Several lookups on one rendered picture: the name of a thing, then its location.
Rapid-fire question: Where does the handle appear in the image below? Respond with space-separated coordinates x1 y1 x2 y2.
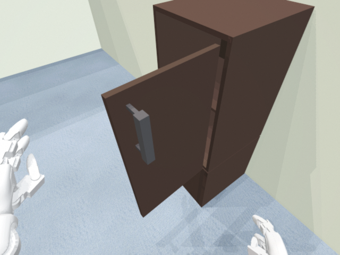
126 104 155 165

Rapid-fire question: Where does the robot left forearm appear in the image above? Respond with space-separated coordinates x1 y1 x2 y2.
0 214 21 255

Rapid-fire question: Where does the robot right hand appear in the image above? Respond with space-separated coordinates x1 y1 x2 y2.
248 215 288 255

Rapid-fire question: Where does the robot left hand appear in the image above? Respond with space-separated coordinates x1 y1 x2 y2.
0 118 45 215

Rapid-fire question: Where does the cupboard door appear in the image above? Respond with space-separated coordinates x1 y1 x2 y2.
101 44 220 218

